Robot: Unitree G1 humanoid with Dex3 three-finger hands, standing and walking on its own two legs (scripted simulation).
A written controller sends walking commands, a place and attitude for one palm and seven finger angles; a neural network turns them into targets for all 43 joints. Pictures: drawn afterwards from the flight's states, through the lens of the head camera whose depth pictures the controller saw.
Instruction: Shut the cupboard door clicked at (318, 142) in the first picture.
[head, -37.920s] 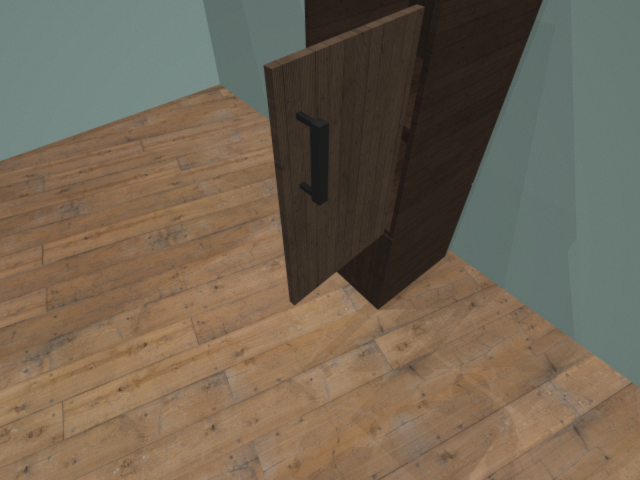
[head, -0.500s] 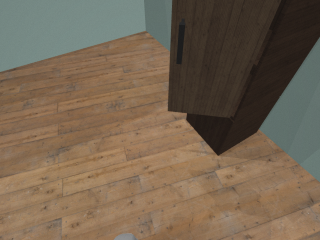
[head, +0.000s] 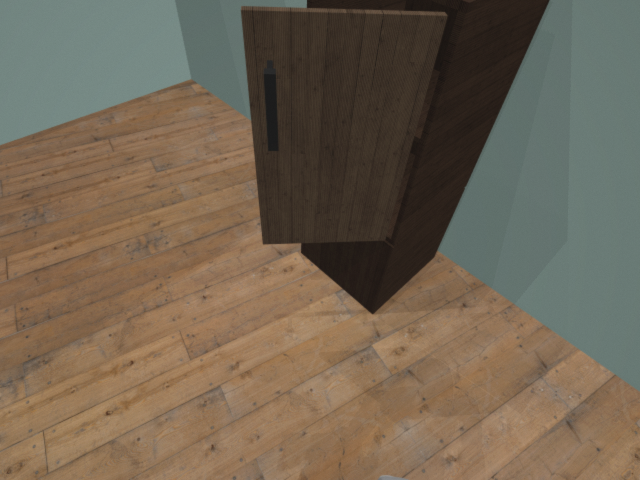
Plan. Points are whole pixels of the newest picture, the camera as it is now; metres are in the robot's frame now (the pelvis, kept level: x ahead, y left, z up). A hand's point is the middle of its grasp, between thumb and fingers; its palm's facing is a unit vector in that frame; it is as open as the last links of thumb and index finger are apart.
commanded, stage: take the last steps up to it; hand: left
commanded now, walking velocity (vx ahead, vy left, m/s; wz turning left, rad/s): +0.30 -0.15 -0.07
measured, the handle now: (271, 107) +0.73 +0.10 +0.08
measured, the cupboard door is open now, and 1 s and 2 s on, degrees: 51 51 51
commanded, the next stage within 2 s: come to a stop and stand still in 0.60 s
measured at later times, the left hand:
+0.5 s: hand out of the picture +0.13 +0.07 -0.19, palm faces +0.07 -0.99 -0.16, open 7.3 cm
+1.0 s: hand (290, 364) +0.34 +0.05 -0.19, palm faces +0.04 -0.97 -0.23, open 7.3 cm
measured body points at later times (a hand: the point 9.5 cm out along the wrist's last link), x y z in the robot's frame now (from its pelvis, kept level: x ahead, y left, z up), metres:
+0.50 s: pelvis +0.16 -0.10 -0.01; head +0.17 -0.08 +0.44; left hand +0.12 +0.12 -0.18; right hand +0.24 -0.33 -0.16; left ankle +0.24 +0.01 -0.72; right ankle +0.07 -0.16 -0.75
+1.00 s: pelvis +0.30 -0.14 -0.02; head +0.33 -0.15 +0.43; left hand +0.34 +0.10 -0.17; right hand +0.31 -0.37 -0.18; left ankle +0.27 +0.00 -0.74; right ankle +0.34 -0.27 -0.75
